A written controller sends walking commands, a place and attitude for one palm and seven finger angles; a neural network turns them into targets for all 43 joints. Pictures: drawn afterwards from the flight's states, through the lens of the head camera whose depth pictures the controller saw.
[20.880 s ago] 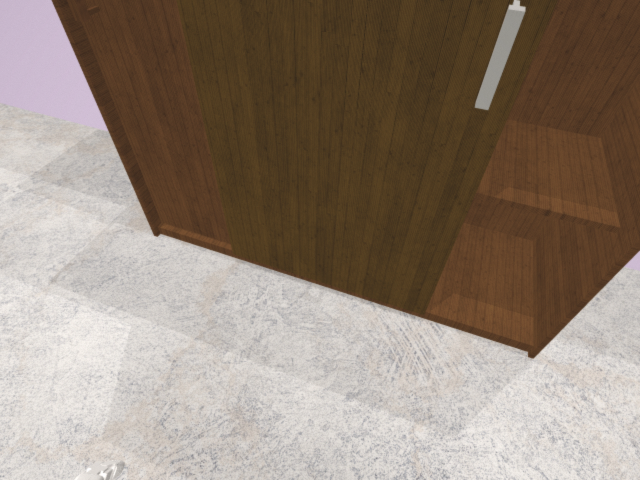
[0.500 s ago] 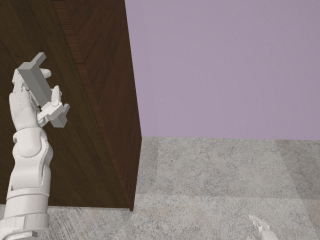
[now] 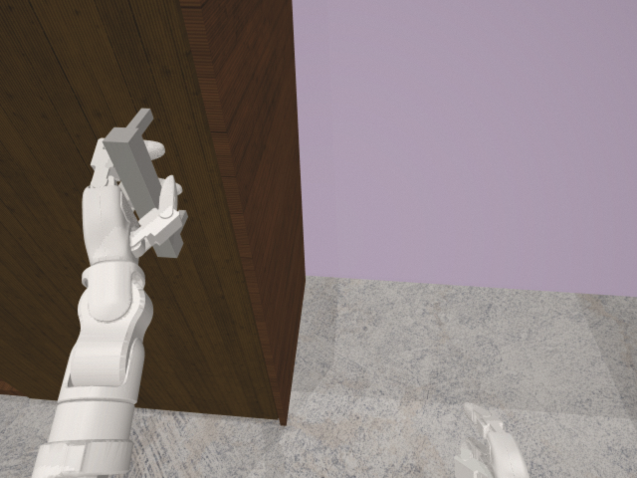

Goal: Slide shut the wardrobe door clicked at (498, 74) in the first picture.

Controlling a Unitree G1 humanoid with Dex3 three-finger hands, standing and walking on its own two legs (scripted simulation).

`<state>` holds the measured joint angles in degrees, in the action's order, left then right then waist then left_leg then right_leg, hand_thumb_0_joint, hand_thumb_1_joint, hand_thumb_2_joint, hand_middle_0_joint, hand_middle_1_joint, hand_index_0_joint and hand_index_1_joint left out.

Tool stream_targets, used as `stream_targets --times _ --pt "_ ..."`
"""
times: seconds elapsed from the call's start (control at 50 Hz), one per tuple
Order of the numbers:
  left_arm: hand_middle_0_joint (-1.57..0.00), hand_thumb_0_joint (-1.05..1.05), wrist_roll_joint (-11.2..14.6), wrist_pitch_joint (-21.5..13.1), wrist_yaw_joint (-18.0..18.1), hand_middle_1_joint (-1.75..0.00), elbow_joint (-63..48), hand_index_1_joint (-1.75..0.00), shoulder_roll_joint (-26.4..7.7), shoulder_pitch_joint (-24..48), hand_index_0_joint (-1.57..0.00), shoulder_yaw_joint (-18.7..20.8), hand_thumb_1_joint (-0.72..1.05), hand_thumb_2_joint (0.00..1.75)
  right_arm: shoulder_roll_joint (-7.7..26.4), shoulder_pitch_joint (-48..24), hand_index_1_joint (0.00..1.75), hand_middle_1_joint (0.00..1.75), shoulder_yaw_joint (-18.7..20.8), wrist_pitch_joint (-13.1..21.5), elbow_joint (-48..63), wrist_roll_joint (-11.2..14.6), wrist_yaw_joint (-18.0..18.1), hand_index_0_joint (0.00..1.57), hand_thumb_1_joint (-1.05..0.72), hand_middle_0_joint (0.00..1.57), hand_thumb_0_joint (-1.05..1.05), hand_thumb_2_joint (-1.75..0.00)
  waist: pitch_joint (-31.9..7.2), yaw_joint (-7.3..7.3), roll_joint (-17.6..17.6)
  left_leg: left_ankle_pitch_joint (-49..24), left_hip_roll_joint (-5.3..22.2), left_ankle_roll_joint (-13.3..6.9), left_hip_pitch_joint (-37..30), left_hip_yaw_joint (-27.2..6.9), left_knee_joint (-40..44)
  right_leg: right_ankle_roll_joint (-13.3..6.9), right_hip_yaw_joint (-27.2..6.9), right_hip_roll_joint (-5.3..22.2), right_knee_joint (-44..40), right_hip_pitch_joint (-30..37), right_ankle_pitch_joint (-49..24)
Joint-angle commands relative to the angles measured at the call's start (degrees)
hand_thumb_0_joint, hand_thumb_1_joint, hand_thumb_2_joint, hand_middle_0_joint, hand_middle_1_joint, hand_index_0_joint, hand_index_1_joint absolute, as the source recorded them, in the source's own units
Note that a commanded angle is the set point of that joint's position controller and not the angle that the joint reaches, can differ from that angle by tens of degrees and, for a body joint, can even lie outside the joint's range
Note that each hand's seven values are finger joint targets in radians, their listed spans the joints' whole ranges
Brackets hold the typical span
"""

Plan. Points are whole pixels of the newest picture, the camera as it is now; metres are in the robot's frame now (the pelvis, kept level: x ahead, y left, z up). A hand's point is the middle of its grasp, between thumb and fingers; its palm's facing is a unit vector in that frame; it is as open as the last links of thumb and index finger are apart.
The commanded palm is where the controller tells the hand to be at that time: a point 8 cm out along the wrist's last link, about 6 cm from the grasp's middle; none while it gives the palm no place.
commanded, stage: stop walking and hold the door there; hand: left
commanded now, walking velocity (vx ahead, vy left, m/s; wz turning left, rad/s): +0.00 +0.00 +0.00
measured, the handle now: (157, 187) +0.38 +0.23 +0.19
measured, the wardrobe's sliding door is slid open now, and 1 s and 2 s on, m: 0.00 0.00 0.00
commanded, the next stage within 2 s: loosen the grip on the handle in 0.30 s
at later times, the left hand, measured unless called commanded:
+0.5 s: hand (156, 206) +0.34 +0.22 +0.19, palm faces +0.30 -0.95 -0.11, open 7.5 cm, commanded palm +0.29 +0.25 +0.19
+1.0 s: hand (165, 209) +0.34 +0.21 +0.19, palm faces +0.39 -0.92 -0.10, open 14.3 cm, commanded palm +0.30 +0.24 +0.19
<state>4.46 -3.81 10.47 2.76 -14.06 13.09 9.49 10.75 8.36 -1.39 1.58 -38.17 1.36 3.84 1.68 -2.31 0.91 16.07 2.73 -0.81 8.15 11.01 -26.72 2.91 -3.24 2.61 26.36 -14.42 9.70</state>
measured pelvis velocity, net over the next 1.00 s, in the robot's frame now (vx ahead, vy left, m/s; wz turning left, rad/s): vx -0.03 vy -0.04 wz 0.05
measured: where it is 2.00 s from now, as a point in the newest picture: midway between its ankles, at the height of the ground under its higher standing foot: outside the picture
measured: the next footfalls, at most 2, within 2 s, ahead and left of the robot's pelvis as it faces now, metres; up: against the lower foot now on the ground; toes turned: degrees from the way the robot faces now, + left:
none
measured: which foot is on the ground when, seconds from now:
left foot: down 0.00-1.00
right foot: down 0.00-1.00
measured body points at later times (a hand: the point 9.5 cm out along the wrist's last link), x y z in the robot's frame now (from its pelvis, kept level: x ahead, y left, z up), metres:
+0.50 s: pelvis -0.01 -0.02 +0.00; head +0.01 -0.01 +0.45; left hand +0.32 +0.27 +0.20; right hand +0.17 -0.24 -0.10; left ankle -0.01 +0.10 -0.74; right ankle +0.05 -0.15 -0.74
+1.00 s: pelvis -0.03 -0.04 -0.01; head -0.03 -0.04 +0.44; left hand +0.31 +0.26 +0.19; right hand +0.11 -0.30 -0.11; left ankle -0.01 +0.09 -0.74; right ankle +0.05 -0.15 -0.74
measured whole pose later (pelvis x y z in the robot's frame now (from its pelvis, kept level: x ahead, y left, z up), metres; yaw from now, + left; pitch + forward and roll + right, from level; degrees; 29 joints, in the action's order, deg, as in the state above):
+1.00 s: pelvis -0.03 -0.04 -0.01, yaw +3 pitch +1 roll +0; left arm 4.7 -14.6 5.1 26.3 -19.5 27.7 14.0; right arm 14.7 15.6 1.1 10.8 -42.3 2.6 2.4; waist -0.9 -1.1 0.1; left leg 16.1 1.4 0.7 19.3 -1.0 -34.4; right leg -0.4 1.1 -0.1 31.8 -22.6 10.6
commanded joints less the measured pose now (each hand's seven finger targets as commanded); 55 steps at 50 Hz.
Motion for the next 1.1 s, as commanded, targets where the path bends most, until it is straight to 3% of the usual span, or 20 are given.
stream_targets --times 0.0,0.36,0.38,0.4,0.42,0.44,0.46,0.52,0.6,0.66,0.72,0.74,0.76,0.78,0.86,0.9,1.0,1.04,1.06,1.08 --pt "-0.45 0.0 -1.5 -5.8 -2.8 -1.4 -17.3 -1.4 -5.6 18.8 -0.45 -4.8 0.9 0.9 7.5 -5.5 0.3 0.3 2.6 2.2 8.7 -0.3 0.9 0.2 -0.9 0.2 0.0 -0.9 -15.3 2.87 2.1 -18.7 6.5 -0.7 -7.4 -6.0 5.1 -3.4 0.6 0.9 0.0 3.2 -17.9" --pt "-0.45 0.0 -1.3 -6.3 -2.9 -1.4 -17.7 -1.4 -7.6 14.1 -0.45 -1.7 0.9 0.9 7.4 -5.9 0.3 0.3 2.7 1.0 9.9 0.1 1.4 0.2 -0.9 0.2 0.0 -0.9 -14.7 2.77 1.5 -14.8 5.4 -0.7 -6.0 -5.0 5.0 -3.4 -0.1 1.0 -2.0 4.1 -17.9" --pt "-0.45 0.0 -10.2 -7.5 -2.1 -1.4 -14.4 -1.4 -58.6 62.1 -0.45 39.1 0.9 0.9 9.0 -0.4 0.3 0.3 5.9 4.5 7.1 -2.2 0.3 0.2 -0.9 0.2 0.0 -0.9 -1.1 -1.21 -17.8 -17.5 7.9 -2.6 4.7 -2.8 0.0 -3.8 -0.9 -0.2 -5.2 -2.7 -13.5" --pt "-0.45 0.0 -6.5 -1.4 -4.5 -1.4 -0.8 -1.4 -41.7 67.7 -0.45 28.0 0.78 0.84 13.4 -2.4 0.3 0.3 9.2 6.5 6.2 -4.2 0.0 0.2 -0.9 0.2 0.0 -0.9 -18.7 2.9 6.4 -31.2 0.8 2.8 0.6 -9.2 2.9 -7.5 5.3 -1.3 0.1 4.0 -20.9" --pt "-0.45 0.0 -4.1 1.5 -8.4 -1.4 15.1 -1.4 -13.1 43.6 -0.45 9.9 0.66 0.78 8.4 4.8 0.3 0.3 6.8 8.4 4.9 -0.2 -1.1 0.2 -0.9 0.2 0.0 -0.9 -26.2 1.86 -1.6 -38.3 1.3 7.0 -5.3 -8.8 3.9 -6.9 7.7 -2.6 3.1 5.4 -16.1" --pt "-0.45 0.0 4.2 0.4 -10.7 -1.4 8.7 -1.4 -8.2 28.2 -0.45 13.2 0.54 0.73 9.9 3.8 0.3 0.3 6.6 8.9 5.7 1.5 -1.3 0.2 -0.9 0.2 0.0 -0.9 -26.5 -0.7 3.0 -40.0 1.5 6.9 -8.9 -7.4 1.4 -5.6 7.2 -3.0 1.5 4.5 -16.4" --pt "-0.45 0.0 7.4 -1.9 -10.7 -1.4 1.0 -1.4 -13.3 29.2 -0.45 16.2 0.42 0.67 10.9 2.0 0.3 0.3 5.9 9.1 5.0 1.1 -1.2 0.2 -0.9 0.2 0.0 -0.9 -27.5 -1.75 8.5 -31.9 0.4 6.1 -9.3 -6.2 1.3 -5.0 6.0 -2.3 0.2 5.8 -14.5" --pt "-0.45 0.0 0.3 -6.1 -6.3 -1.4 4.7 -1.4 -9.9 35.2 -0.45 6.8 0.05 0.49 9.6 1.1 0.3 0.3 4.2 10.2 4.8 0.5 -2.3 0.2 -0.9 0.2 0.0 -0.9 -15.6 1.82 2.0 -7.1 -0.1 2.0 2.5 -7.3 4.1 -4.3 5.8 -2.0 -2.1 1.3 -1.4" --pt "-0.44 0.0 -4.3 -11.1 -3.9 -1.38 5.9 -1.38 -13.8 42.0 -0.44 3.4 -0.43 0.26 9.8 1.0 0.3 0.3 3.7 11.7 5.4 1.2 -1.8 0.2 -0.9 0.2 0.0 -0.9 -12.2 3.39 -0.7 9.8 -0.9 0.1 6.6 -8.1 4.9 -3.8 2.7 -0.5 -5.6 -2.2 12.6" --pt "-0.4 0.0 -3.7 -12.9 -5.5 -1.33 12.3 -1.33 -14.7 44.7 -0.4 2.4 -0.55 0.2 9.8 1.1 0.3 0.3 3.8 12.6 4.5 1.6 -1.3 0.2 -0.9 0.2 0.0 -0.9 -12.6 3.03 -4.7 9.4 -2.0 -0.6 8.9 -7.5 2.4 -3.6 0.6 0.1 -7.3 -1.2 19.1" --pt "-0.36 0.0 -1.8 -14.6 -6.9 -1.28 14.5 -1.28 -17.8 46.7 -0.36 5.1 -0.55 0.2 10.3 1.4 0.3 0.3 4.2 12.7 3.8 1.8 -1.2 0.2 -0.9 0.2 0.0 -0.9 -14.5 2.51 -2.3 9.1 -2.7 -0.4 10.6 -8.0 0.7 -3.8 -0.5 0.4 -7.0 0.2 20.7" --pt "-0.34 0.0 -0.9 -14.7 -7.1 -1.27 14.6 -1.27 -15.7 45.6 -0.34 3.7 -0.55 0.2 9.8 0.7 0.3 0.3 4.0 12.8 4.1 1.8 -1.3 0.2 -0.9 0.2 0.0 -0.9 -14.3 2.01 -2.6 8.9 -3.0 -0.3 11.5 -7.8 -0.1 -3.7 -1.1 0.7 -7.1 0.8 21.7" --pt "-0.33 0.0 -0.4 -14.8 -6.9 -1.25 16.4 -1.25 -17.2 44.6 -0.33 5.5 -0.55 0.2 10.0 0.7 0.3 0.3 4.2 12.7 3.7 1.8 -1.2 0.2 -0.9 0.2 0.0 -0.9 -13.7 1.74 -3.1 9.0 -3.2 -0.2 13.1 -8.1 -0.7 -3.7 -1.7 0.9 -7.4 1.0 23.3" --pt "-0.32 0.0 -0.4 -14.7 -6.2 -1.23 15.7 -1.23 -23.6 42.4 -0.32 11.4 -0.55 0.2 10.6 0.2 0.3 0.3 4.4 12.4 4.0 1.6 -1.3 0.2 -0.9 0.2 0.0 -0.9 -15.0 -0.07 -3.2 7.9 -3.3 -0.3 14.4 -8.0 -1.5 -3.8 -2.8 1.2 -7.2 3.0 24.5" --pt "-0.26 0.0 -0.5 -14.7 -6.0 -1.17 13.4 -1.17 -16.7 41.8 -0.26 5.2 -0.55 0.2 9.9 -0.1 0.3 0.3 4.1 12.5 4.8 1.4 -1.4 0.2 -0.9 0.2 0.0 -0.9 -14.5 1.31 -1.6 9.0 -3.4 -0.6 13.5 -9.0 -1.6 -3.7 -1.4 0.5 -5.8 0.0 23.1" --pt "-0.25 0.0 0.5 -14.3 -5.7 -1.15 13.5 -1.15 -17.5 38.7 -0.25 6.9 -0.55 0.2 10.4 -0.3 0.3 0.3 4.1 12.7 4.9 1.3 -1.0 0.2 -0.9 0.2 0.0 -0.9 -13.1 1.06 -3.8 9.4 -3.5 -0.7 14.5 -9.3 -2.0 -3.5 -1.5 0.5 -6.0 -0.7 24.6" --pt "-0.25 0.0 -0.7 -13.1 -4.0 -1.15 6.7 -1.15 -16.5 38.7 -0.25 5.5 -0.55 0.2 10.3 0.2 0.3 0.3 3.7 13.5 5.3 0.7 -0.5 0.2 -0.9 0.2 0.0 -0.9 -14.9 1.51 0.0 10.3 -3.2 -0.9 11.7 -10.5 -0.3 -3.7 1.4 -0.3 -3.0 -1.6 17.9" --pt "-0.25 0.0 -0.8 -12.6 -3.9 -1.15 3.7 -1.15 -11.6 38.0 -0.25 1.1 -0.55 0.2 9.9 0.1 0.3 0.3 3.0 14.3 6.1 0.6 -0.3 0.2 -0.9 0.2 0.0 -0.9 -13.8 2.13 0.7 11.1 -2.9 -0.8 10.8 -11.3 0.9 -3.8 2.4 -0.6 -1.8 -2.4 15.1" --pt "-0.25 0.0 -1.4 -11.6 -3.3 -1.15 10.0 -1.15 -21.2 30.2 -0.25 11.3 -0.55 0.2 11.0 1.3 0.3 0.3 3.6 13.7 4.8 0.4 0.1 0.2 -0.9 0.2 0.0 -0.9 -12.4 -0.04 -1.5 10.5 -2.7 -0.8 13.2 -11.4 0.9 -4.0 2.5 -0.8 -1.6 -1.2 15.2" --pt "-0.25 0.0 -1.4 -11.4 -3.9 -1.15 6.3 -1.15 -17.6 31.1 -0.25 7.2 -0.55 0.2 10.9 0.7 0.3 0.3 2.7 13.4 6.0 0.1 0.1 0.2 -0.9 0.2 0.0 -0.9 -13.2 0.74 -0.9 7.3 -3.0 -1.1 12.5 -11.1 0.9 -4.0 3.0 -0.8 -0.9 -0.3 12.7"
